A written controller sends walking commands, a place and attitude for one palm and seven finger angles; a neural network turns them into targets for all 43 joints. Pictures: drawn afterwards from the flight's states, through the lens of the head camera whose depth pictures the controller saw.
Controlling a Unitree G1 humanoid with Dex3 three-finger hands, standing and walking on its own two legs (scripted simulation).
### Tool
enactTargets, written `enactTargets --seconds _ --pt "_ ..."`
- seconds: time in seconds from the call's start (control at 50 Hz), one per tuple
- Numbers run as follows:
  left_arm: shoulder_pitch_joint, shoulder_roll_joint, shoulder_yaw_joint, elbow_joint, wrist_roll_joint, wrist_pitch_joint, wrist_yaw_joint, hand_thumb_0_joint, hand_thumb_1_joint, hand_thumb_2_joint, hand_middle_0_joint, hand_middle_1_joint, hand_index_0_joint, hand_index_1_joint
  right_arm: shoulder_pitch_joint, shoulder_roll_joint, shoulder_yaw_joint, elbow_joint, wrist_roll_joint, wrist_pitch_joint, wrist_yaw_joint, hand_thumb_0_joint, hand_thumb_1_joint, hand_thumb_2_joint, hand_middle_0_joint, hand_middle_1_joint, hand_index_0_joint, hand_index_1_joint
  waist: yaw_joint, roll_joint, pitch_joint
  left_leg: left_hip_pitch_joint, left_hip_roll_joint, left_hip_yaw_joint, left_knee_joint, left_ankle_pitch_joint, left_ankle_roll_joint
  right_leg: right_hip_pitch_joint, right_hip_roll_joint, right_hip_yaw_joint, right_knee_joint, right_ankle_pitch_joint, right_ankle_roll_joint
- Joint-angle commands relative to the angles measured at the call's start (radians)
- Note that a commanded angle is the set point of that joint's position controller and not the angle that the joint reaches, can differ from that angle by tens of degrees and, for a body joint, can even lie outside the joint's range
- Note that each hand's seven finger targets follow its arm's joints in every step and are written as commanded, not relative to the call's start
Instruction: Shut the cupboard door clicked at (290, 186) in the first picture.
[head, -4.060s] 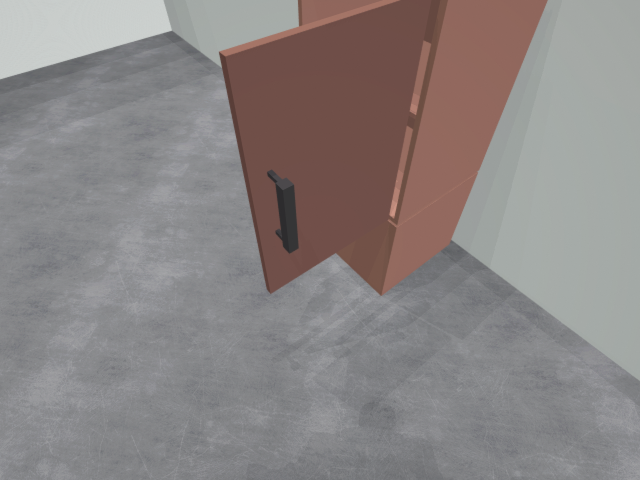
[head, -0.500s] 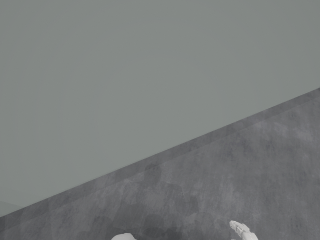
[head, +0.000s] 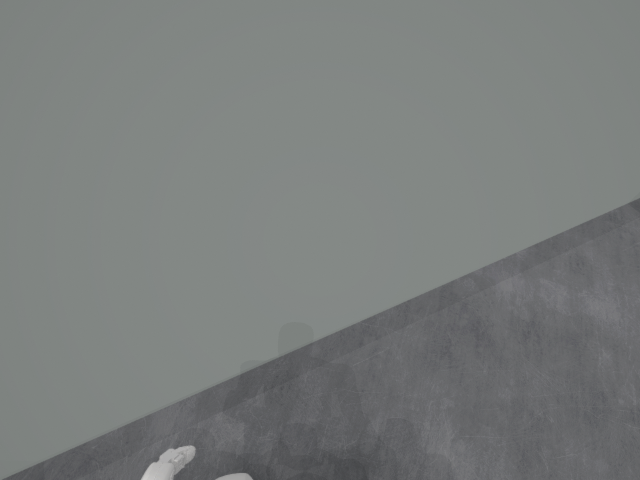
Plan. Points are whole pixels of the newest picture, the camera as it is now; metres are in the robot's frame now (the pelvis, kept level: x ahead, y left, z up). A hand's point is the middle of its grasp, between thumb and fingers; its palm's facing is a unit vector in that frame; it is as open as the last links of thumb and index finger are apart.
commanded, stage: turn to face it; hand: left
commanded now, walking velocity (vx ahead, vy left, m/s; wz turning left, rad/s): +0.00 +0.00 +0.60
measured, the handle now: out of the picture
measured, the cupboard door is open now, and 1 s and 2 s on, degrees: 89 89 89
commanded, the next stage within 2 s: none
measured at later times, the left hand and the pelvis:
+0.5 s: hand out of the picture +0.10 +0.17 -0.14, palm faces +0.30 -0.90 -0.31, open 7.4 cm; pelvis +0.07 -0.06 +0.00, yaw +18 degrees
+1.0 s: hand out of the picture +0.02 +0.15 -0.16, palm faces +0.60 -0.76 -0.26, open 7.4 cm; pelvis +0.09 -0.07 +0.00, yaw +36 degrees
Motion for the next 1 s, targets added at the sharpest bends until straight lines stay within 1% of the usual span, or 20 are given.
enactTargets --seconds 0.0,0.02,0.04,0.08,0.18,0.24,0.3,0.32,0.34,0.36,0.4,0.46,0.62,0.7,0.72,0.74,0.76,0.78,0.88,0.98 --pt "0.056 0.168 0.054 -0.033 -0.023 0.012 0.014 0.0 0.9 0.9 -0.2 -0.3 -0.2 -0.3 0.119 -0.092 -0.023 -0.037 -0.014 -0.023 0.005 0.0 -0.9 -0.9 0.2 0.3 0.2 0.3 -0.006 0.087 -0.114 0.207 0.011 -0.018 -0.369 0.368 0.014 -0.017 -0.157 0.022 0.084 0.259 -0.024" --pt "0.075 0.113 0.046 -0.057 -0.028 0.023 0.01 0.0 0.9 0.9 -0.2 -0.3 -0.2 -0.3 0.145 -0.186 -0.047 -0.054 -0.022 -0.03 0.001 0.0 -0.9 -0.9 0.2 0.3 0.2 0.3 -0.009 0.389 -0.125 0.274 0.21 -0.332 -0.46 0.614 0.111 -0.192 -0.028 0.002 0.274 -0.121 0.047" --pt "0.015 0.098 0.036 -0.094 -0.026 0.033 0.014 0.0 0.9 0.9 -0.2 -0.3 -0.2 -0.3 0.177 -0.253 -0.065 -0.062 -0.025 -0.029 -0.017 0.0 -0.9 -0.9 0.2 0.3 0.2 0.3 -0.049 0.436 -0.149 0.282 0.372 -0.552 -0.5 0.818 0.248 -0.298 0.045 0.116 0.472 -0.408 0.065" --pt "-0.046 0.1 0.044 -0.117 -0.012 0.039 0.01 0.0 0.9 0.9 -0.2 -0.3 -0.2 -0.3 0.115 -0.239 -0.068 -0.09 -0.025 -0.03 -0.029 0.0 -0.9 -0.9 0.2 0.3 0.2 0.3 -0.019 0.238 -0.114 0.206 0.323 -0.5 -0.516 0.557 0.263 -0.338 0.036 0.21 0.605 -0.272 0.044" --pt "-0.018 0.098 0.042 -0.089 -0.022 0.038 0.004 0.0 0.9 0.9 -0.2 -0.3 -0.2 -0.3 0.028 -0.209 -0.056 -0.116 -0.022 -0.038 -0.042 0.0 -0.9 -0.9 0.2 0.3 0.2 0.3 0.017 0.204 -0.142 0.312 0.211 -0.327 -0.416 0.896 0.21 -0.324 0.062 0.227 0.471 -0.165 0.073" --pt "-0.009 0.1 0.039 -0.099 -0.026 0.036 0.004 0.0 0.9 0.9 -0.2 -0.3 -0.2 -0.3 -0.019 -0.232 -0.071 -0.137 -0.022 -0.025 -0.036 0.0 -0.9 -0.9 0.2 0.3 0.2 0.3 0.015 0.227 -0.162 0.284 0.186 -0.322 -0.4 0.826 0.203 -0.204 0.1 0.202 0.258 -0.154 0.067" --pt "0.106 0.119 0.046 -0.082 -0.026 0.028 0.004 0.0 0.9 0.9 -0.2 -0.3 -0.2 -0.3 -0.104 -0.245 -0.083 -0.171 -0.014 -0.008 -0.026 0.0 -0.9 -0.9 0.2 0.3 0.2 0.3 0.066 0.2 -0.159 0.152 0.134 -0.325 -0.356 0.626 0.159 0.013 0.132 0.164 -0.017 0.041 0.059" --pt "0.17 0.161 0.055 -0.073 -0.019 0.017 0.007 0.0 0.9 0.9 -0.2 -0.3 -0.2 -0.3 -0.135 -0.222 -0.082 -0.188 -0.005 -0.006 -0.02 0.0 -0.9 -0.9 0.2 0.3 0.2 0.3 0.099 0.11 -0.171 0.061 0.066 -0.282 -0.289 0.435 0.105 0.142 0.083 0.2 -0.172 0.169 0.051" --pt "0.196 0.269 0.076 -0.071 -0.001 0.008 0.018 0.0 0.9 0.9 -0.2 -0.3 -0.2 -0.3 -0.134 -0.142 -0.072 -0.21 0.004 -0.003 -0.011 0.0 -0.9 -0.9 0.2 0.3 0.2 0.3 0.107 -0.192 -0.156 -0.154 -0.078 -0.135 -0.075 0.038 0.023 0.264 -0.193 0.462 -0.281 0.266 -0.025" --pt "0.185 0.316 0.077 -0.086 0.0 0.013 0.021 0.0 0.9 0.9 -0.2 -0.3 -0.2 -0.3 -0.161 -0.145 -0.074 -0.232 -0.002 0.003 -0.007 0.0 -0.9 -0.9 0.2 0.3 0.2 0.3 0.116 -0.312 -0.117 -0.192 -0.102 -0.123 0.195 -0.236 0.009 0.152 -0.372 0.602 -0.294 0.384 -0.14" --pt "0.095 0.227 0.053 -0.111 -0.003 0.009 0.025 0.0 0.9 0.9 -0.2 -0.3 -0.2 -0.3 -0.167 -0.159 -0.078 -0.204 -0.008 0.022 0.004 0.0 -0.9 -0.9 0.2 0.3 0.2 0.3 0.064 -0.203 -0.031 -0.194 -0.038 -0.18 0.406 -0.106 0.013 0.003 -0.279 0.457 -0.283 0.299 -0.154" --pt "0.078 0.185 0.04 -0.123 -0.006 0.005 0.025 0.0 0.9 0.9 -0.2 -0.3 -0.2 -0.3 -0.167 -0.129 -0.061 -0.188 -0.008 0.029 0.015 0.0 -0.9 -0.9 0.2 0.3 0.2 0.3 0.036 -0.15 -0.047 -0.195 -0.025 -0.119 0.35 -0.013 -0.017 0.096 -0.18 0.245 -0.202 0.583 -0.115" --pt "0.215 0.238 0.059 -0.087 0.0 0.003 0.025 0.0 0.9 0.9 -0.2 -0.3 -0.2 -0.3 -0.277 -0.11 -0.033 -0.228 -0.002 0.016 0.024 0.0 -0.9 -0.9 0.2 0.3 0.2 0.3 0.103 -0.148 -0.132 -0.084 -0.05 -0.008 -0.075 0.001 -0.009 0.312 -0.211 0.15 -0.092 0.839 -0.117" --pt "0.175 0.261 0.07 -0.094 -0.009 0.006 0.017 0.0 0.9 0.9 -0.2 -0.3 -0.2 -0.3 -0.199 -0.147 -0.039 -0.22 -0.006 0.006 0.018 0.0 -0.9 -0.9 0.2 0.3 0.2 0.3 0.048 -0.103 -0.151 0.128 -0.072 0.022 -0.296 0.149 0.027 0.199 -0.217 0.084 0.032 0.773 -0.075" --pt "0.152 0.253 0.068 -0.095 -0.014 0.008 0.014 0.0 0.9 0.9 -0.2 -0.3 -0.2 -0.3 -0.13 -0.18 -0.051 -0.201 -0.01 0.002 0.018 0.0 -0.9 -0.9 0.2 0.3 0.2 0.3 0.002 -0.039 -0.178 0.29 -0.041 -0.012 -0.4 0.298 0.046 0.088 -0.198 0.053 0.164 0.662 -0.033" --pt "0.132 0.207 0.06 -0.125 -0.023 0.014 0.006 0.0 0.9 0.9 -0.2 -0.3 -0.2 -0.3 -0.05 -0.288 -0.08 -0.187 -0.02 -0.006 0.011 0.0 -0.9 -0.9 0.2 0.3 0.2 0.3 -0.044 0.209 -0.226 0.494 0.183 -0.299 -0.425 0.604 0.153 -0.18 -0.08 0.018 0.374 0.147 0.039" --pt "0.062 0.163 0.039 -0.175 -0.023 0.024 0.009 0.0 0.9 0.9 -0.2 -0.3 -0.2 -0.3 0.009 -0.368 -0.096 -0.179 -0.012 0.0 0.002 0.0 -0.9 -0.9 0.2 0.3 0.2 0.3 -0.072 0.359 -0.207 0.495 0.384 -0.55 -0.453 0.977 0.305 -0.359 0.025 0.1 0.572 -0.369 0.079" --pt "0.041 0.197 0.044 -0.186 -0.014 0.04 0.016 0.0 0.9 0.9 -0.2 -0.3 -0.2 -0.3 -0.001 -0.356 -0.089 -0.166 -0.01 0.006 -0.004 0.0 -0.9 -0.9 0.2 0.3 0.2 0.3 -0.053 0.21 -0.186 0.433 0.4 -0.472 -0.44 0.843 0.338 -0.368 0.001 0.215 0.625 -0.352 0.064" --pt "0.086 0.18 0.056 -0.12 -0.009 0.062 -0.002 0.0 0.9 0.9 -0.2 -0.3 -0.2 -0.3 -0.195 -0.266 -0.063 -0.221 -0.013 -0.007 -0.02 0.0 -0.9 -0.9 0.2 0.3 0.2 0.3 0.048 0.216 -0.06 0.182 0.174 -0.333 -0.513 0.45 0.207 -0.293 0.032 0.233 0.565 -0.107 0.074" --pt "0.051 0.16 0.05 -0.14 -0.013 0.057 -0.003 0.0 0.9 0.9 -0.2 -0.3 -0.2 -0.3 -0.172 -0.274 -0.076 -0.214 -0.019 -0.003 -0.013 0.0 -0.9 -0.9 0.2 0.3 0.2 0.3 0.038 0.212 -0.073 0.138 0.142 -0.365 -0.505 0.341 0.205 -0.183 0.08 0.206 0.317 -0.118 0.071"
